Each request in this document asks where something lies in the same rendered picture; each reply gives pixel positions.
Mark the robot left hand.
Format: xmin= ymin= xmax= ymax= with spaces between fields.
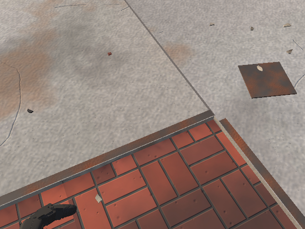
xmin=19 ymin=203 xmax=77 ymax=229

